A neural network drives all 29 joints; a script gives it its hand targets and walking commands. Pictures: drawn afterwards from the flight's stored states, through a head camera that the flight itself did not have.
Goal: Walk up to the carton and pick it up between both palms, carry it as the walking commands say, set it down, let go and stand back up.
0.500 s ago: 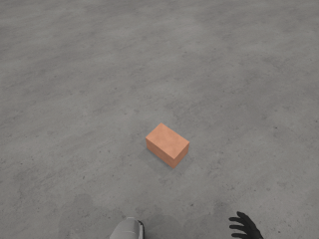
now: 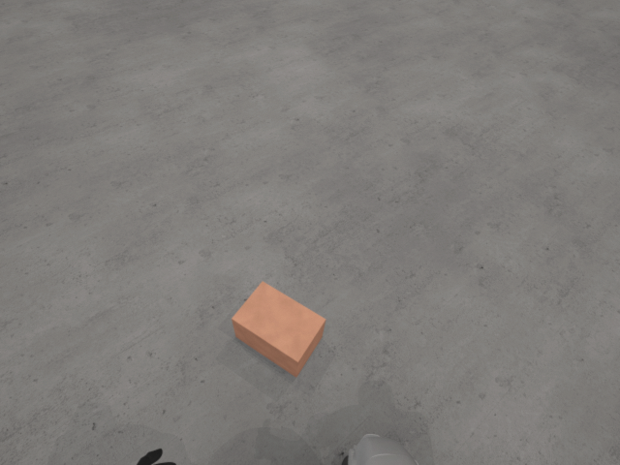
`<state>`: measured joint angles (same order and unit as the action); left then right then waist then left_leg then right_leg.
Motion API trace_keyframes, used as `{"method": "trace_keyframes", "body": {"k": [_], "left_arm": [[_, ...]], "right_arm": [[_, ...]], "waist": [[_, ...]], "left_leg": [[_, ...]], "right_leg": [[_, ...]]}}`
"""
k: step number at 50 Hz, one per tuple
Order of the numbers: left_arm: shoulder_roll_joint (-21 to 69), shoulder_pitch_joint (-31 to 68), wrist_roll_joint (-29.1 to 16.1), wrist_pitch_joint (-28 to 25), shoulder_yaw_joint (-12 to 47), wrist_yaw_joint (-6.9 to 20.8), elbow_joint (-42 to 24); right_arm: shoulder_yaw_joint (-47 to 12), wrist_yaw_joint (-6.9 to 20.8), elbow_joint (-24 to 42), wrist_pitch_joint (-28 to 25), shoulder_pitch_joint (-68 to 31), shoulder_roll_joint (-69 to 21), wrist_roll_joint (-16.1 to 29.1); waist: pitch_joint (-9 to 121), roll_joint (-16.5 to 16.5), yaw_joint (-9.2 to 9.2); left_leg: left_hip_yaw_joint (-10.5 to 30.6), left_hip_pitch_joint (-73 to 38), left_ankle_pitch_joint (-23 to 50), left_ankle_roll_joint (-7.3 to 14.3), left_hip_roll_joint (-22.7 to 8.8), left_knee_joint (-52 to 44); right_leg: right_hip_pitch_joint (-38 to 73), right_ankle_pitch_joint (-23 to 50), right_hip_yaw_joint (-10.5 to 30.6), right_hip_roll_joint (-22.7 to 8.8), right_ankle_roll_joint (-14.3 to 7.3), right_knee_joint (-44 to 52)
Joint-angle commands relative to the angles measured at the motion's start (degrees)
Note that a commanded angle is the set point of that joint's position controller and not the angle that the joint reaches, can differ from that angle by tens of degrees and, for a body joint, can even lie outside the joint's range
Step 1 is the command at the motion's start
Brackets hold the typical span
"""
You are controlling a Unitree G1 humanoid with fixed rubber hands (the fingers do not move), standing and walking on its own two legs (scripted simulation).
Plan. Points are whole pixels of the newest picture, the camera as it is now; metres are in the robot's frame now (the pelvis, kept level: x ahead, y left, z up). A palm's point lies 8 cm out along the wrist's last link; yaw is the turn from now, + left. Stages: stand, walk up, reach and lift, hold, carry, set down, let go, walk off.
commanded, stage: walk up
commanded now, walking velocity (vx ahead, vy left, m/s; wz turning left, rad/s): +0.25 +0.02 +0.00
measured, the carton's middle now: (279, 328) +0.59 +0.03 -0.71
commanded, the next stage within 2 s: none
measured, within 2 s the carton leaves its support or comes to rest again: neither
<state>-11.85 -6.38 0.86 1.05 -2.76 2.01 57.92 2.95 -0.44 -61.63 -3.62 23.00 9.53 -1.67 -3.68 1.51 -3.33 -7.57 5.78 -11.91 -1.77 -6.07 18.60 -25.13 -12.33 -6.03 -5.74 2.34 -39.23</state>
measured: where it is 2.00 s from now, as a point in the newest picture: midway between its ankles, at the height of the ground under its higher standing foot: (200, 448)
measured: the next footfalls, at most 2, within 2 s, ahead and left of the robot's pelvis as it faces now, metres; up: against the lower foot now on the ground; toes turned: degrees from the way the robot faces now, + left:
right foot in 0.08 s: +0.12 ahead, -0.15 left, +0.00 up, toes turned -9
left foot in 0.56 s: +0.13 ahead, +0.16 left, +0.00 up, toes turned +7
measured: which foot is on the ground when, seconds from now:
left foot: down 0.00-0.08, up 0.10-0.54, down 0.56-1.00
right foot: up 0.00-0.06, down 0.08-0.56, up 0.58-0.84, down 0.86-1.00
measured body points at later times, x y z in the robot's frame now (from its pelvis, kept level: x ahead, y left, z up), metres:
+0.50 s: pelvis +0.06 +0.00 -0.01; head +0.10 -0.01 +0.44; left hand +0.06 +0.26 -0.15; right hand +0.17 -0.26 -0.16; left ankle +0.09 +0.14 -0.71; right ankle +0.09 -0.14 -0.75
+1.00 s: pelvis +0.06 +0.05 -0.01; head +0.07 +0.05 +0.44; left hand +0.06 +0.29 -0.16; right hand +0.11 -0.18 -0.16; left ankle +0.09 +0.16 -0.75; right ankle +0.06 -0.07 -0.75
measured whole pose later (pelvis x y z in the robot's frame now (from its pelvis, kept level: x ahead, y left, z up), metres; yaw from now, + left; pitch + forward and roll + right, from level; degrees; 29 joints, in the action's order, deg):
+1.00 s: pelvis +0.06 +0.05 -0.01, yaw +0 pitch -1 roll +0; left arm -8.9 -16.4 1.1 0.4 -2.9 -1.7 62.4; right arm 2.3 -1.6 -58.8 0.8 12.3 10.0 -0.3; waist -2.1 -0.8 1.2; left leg -7.0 13.4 -10.9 1.2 -1.6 25.3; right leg -11.2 -13.4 -0.8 -1.1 0.7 -25.6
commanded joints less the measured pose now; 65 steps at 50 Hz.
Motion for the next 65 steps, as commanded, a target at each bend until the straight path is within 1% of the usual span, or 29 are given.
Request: {"method": "trace_keyframes", "body": {"k": [1,3,5,6,7,8,9,11,12,15,17,19,23,26,28,29,30,33,39,43,45,48,52,53,54,55,59,62,65], "left_arm": [[-0.9,-0.7,-0.2,-2.0,0.2,-0.9,-2.5],[-3.2,-8.9,-0.1,-3.4,-0.7,-2.1,0.4],[-12.8,-16.7,1.0,-4.4,-2.3,-2.7,1.4],[-14.0,-20.1,0.9,-3.8,-2.7,-2.9,3.6],[-14.3,-18.5,0.9,-3.3,-2.9,-3.3,3.1],[-10.5,-13.2,0.4,-3.5,-2.1,-3.6,1.8],[-7.1,-9.9,0.3,-3.9,-1.5,-3.7,0.8],[-3.9,-5.6,-0.2,-4.8,-0.6,-3.5,-0.6],[-2.6,-5.7,0.1,-5.1,0.0,-3.3,0.1],[-5.1,-9.3,0.5,-4.7,-0.7,-3.5,0.3],[-11.0,-13.7,0.4,-3.3,-2.2,-4.7,0.9],[-11.8,-16.0,0.7,-2.1,-2.6,-5.8,0.9],[-10.1,-10.3,0.9,-1.3,-2.5,-5.5,-0.7],[-7.7,-6.8,0.3,-0.9,-1.6,-3.6,-0.3],[-3.5,-12.5,0.1,-0.1,-0.5,-3.2,1.9],[0.2,-15.3,-0.1,0.2,0.4,-3.2,1.1],[-1.5,-14.3,-0.6,1.4,0.3,-3.5,1.3],[-4.0,-11.4,-0.3,1.7,-0.7,-2.8,2.6],[-1.7,-11.9,0.3,1.2,-0.5,-3.5,3.8],[-0.9,-14.1,1.0,-0.2,0.1,-3.9,4.3],[-2.1,-12.1,0.7,-1.1,0.3,-3.6,4.4],[-5.6,-13.7,-0.3,-1.2,-1.9,-4.8,5.7],[-9.2,-9.5,0.4,0.2,-3.2,-3.7,-1.8],[-11.4,-15.6,1.5,0.4,-4.2,-4.3,-0.6],[-14.6,-20.2,1.8,1.1,-4.8,-5.6,1.3],[-14.5,-20.2,1.7,1.1,-4.5,-6.3,1.0],[-13.2,-12.4,1.6,-0.2,-4.3,-5.5,-1.2],[-15.6,-14.4,2.1,-0.2,-4.7,-5.2,-1.7],[-17.9,-11.1,1.7,-0.1,-4.7,-4.7,-3.4]], "right_arm": [[1.6,-0.4,-0.6,0.9,2.0,8.8,0.2],[1.2,-0.5,-1.3,1.5,2.6,7.3,0.5],[-0.4,-0.6,1.6,1.6,2.8,0.7,0.4],[0.4,-0.7,1.7,2.7,0.4,5.3,-0.5],[1.6,-0.3,1.8,3.5,-0.9,7.2,-0.7],[1.6,0.0,1.1,3.5,-0.7,5.5,-0.4],[1.5,0.3,0.5,3.6,0.3,4.3,0.0],[1.1,0.0,-0.5,4.9,2.2,3.8,1.0],[-0.1,0.1,-0.4,4.7,0.9,2.5,1.6],[0.4,-0.6,-0.8,5.8,-2.9,4.4,1.5],[1.9,-0.3,1.8,7.0,-7.8,7.6,0.9],[2.1,0.5,5.2,8.0,-13.5,7.2,0.7],[0.9,1.8,6.7,8.0,-14.2,5.3,0.5],[-1.1,0.7,5.4,5.8,-10.5,3.3,1.2],[-0.1,-0.4,3.5,3.8,-7.4,7.0,0.5],[0.4,-0.8,4.7,3.0,-7.4,11.4,-0.3],[1.2,-0.7,5.4,3.1,-8.5,13.2,0.1],[-0.5,-0.9,5.7,2.9,-15.7,8.6,0.7],[-0.3,-1.7,4.3,2.5,-12.6,7.5,1.0],[-0.2,-1.5,3.1,3.4,-11.8,6.1,1.6],[-0.7,-1.3,2.6,3.6,-11.7,3.9,1.8],[0.9,-0.9,4.2,3.5,-7.4,8.1,1.1],[1.7,-2.0,10.4,5.0,-7.6,9.1,0.4],[2.6,-1.1,11.1,5.9,-9.4,10.3,-0.8],[1.9,0.9,15.4,6.9,-14.3,6.2,-2.2],[1.5,1.5,17.9,6.9,-16.8,5.3,-3.0],[2.1,2.0,17.5,5.1,-11.6,9.1,-1.6],[1.4,2.6,19.2,6.1,-14.2,7.9,-0.9],[1.1,2.4,19.7,6.1,-12.1,7.4,-0.4]], "waist": [[-0.3,-14.3,1.41],[2.0,-5.4,4.15],[5.2,18.1,7.71],[4.9,13.0,9.13],[1.5,5.6,7.70],[-0.4,5.1,5.62],[-0.2,7.2,3.73],[1.3,11.8,0.11],[3.6,15.8,-0.63],[6.6,11.4,1.52],[6.4,5.7,4.58],[5.8,7.0,6.01],[3.8,10.2,3.94],[5.9,12.3,2.28],[5.4,-4.5,3.05],[3.8,-17.0,4.69],[3.5,-21.9,3.10],[1.2,-13.3,5.27],[2.6,-9.3,4.43],[2.4,-7.0,4.74],[0.2,-0.7,3.83],[1.0,1.2,3.17],[-0.1,1.9,3.31],[0.9,-2.0,6.61],[-1.8,3.1,9.09],[-3.3,5.5,10.06],[1.1,8.8,6.21],[0.4,11.6,7.71],[2.7,14.1,5.69]], "left_leg": [[4.2,5.8,-0.9,7.8,-7.7,-4.8],[4.0,10.6,-5.9,5.3,-5.3,3.9],[-0.5,24.4,-22.9,0.9,3.0,26.9],[4.2,24.9,-24.9,0.7,1.3,35.8],[7.1,27.1,-19.8,0.0,0.3,41.7],[8.5,26.4,-13.5,-0.4,-1.1,42.7],[8.4,24.5,-8.6,-0.7,-1.6,42.0],[7.7,17.3,-8.0,-0.9,0.6,38.6],[6.7,13.5,-7.1,-0.9,2.4,33.1],[4.0,13.5,-7.0,-0.6,4.5,26.8],[3.9,21.0,-9.6,-1.4,3.2,30.2],[7.6,26.9,-11.2,-1.7,0.2,34.7],[7.4,19.4,-8.1,-1.0,0.4,28.5],[1.2,6.2,-1.8,-0.3,4.8,11.4],[6.6,-1.7,6.5,-1.1,-1.4,-0.6],[20.4,-0.4,20.9,0.9,-13.6,-3.7],[21.6,6.6,13.2,6.3,-15.8,-6.0],[14.2,7.3,3.2,6.8,-8.0,-6.9],[13.9,4.1,7.4,9.5,-8.6,-4.6],[13.8,6.9,0.3,6.2,-6.0,-4.3],[9.8,6.2,-2.0,3.8,-1.3,-3.9],[6.1,4.7,0.5,3.3,-1.9,4.0],[6.3,8.3,-13.4,2.9,-1.6,9.9],[4.5,16.1,-21.3,1.9,1.4,13.8],[2.5,27.9,-14.5,-0.9,5.3,30.0],[9.9,34.4,-10.3,-1.1,2.7,39.3],[10.7,26.3,-6.2,-2.1,2.2,33.9],[7.8,22.4,-8.9,-2.7,5.0,25.5],[4.9,11.9,-9.5,-2.8,7.7,14.8]], "right_leg": [[10.1,-1.3,-4.2,2.7,0.1,8.4],[22.5,-0.2,-3.8,2.3,0.2,15.7],[28.5,-3.1,22.3,-20.9,-5.9,27.2],[24.4,-5.7,29.3,-24.4,-9.6,29.2],[21.2,-2.8,29.7,-24.5,-9.1,28.2],[17.2,4.4,23.0,-21.1,-8.7,27.1],[15.5,10.8,16.6,-16.9,-7.7,26.1],[13.5,50.9,4.5,-11.1,-7.4,19.0],[13.3,52.9,0.5,-7.7,-7.9,20.1],[17.9,51.2,0.3,-8.7,-9.4,18.2],[21.9,49.3,7.8,-17.9,-11.2,16.9],[22.2,37.2,11.3,-22.0,-12.5,18.7],[12.8,18.9,6.9,-17.4,-10.0,22.0],[11.3,6.8,1.7,-7.8,-6.5,19.4],[7.5,-3.2,-0.3,-4.6,-2.9,11.0],[2.1,-17.6,0.7,-0.2,0.2,3.5],[4.6,-20.5,3.9,1.1,-0.4,1.7],[5.6,-11.2,6.7,1.8,-1.0,-1.9],[8.5,-9.5,6.4,2.3,-1.4,4.2],[16.6,1.9,5.2,1.4,-2.4,18.5],[13.8,2.9,8.2,-0.3,-3.1,20.8],[11.9,3.9,8.9,-1.6,-2.4,20.0],[-1.1,-6.0,20.1,-3.8,-6.2,15.2],[3.2,-23.3,27.3,-7.9,-8.7,20.7],[8.5,-35.6,42.0,-16.6,-12.7,29.1],[9.9,-33.1,48.2,-19.8,-13.9,31.9],[12.1,-9.7,31.1,-11.0,-9.2,27.2],[11.8,-2.7,28.4,-9.6,-9.3,26.7],[6.8,0.9,25.6,-7.7,-7.9,23.2]]}}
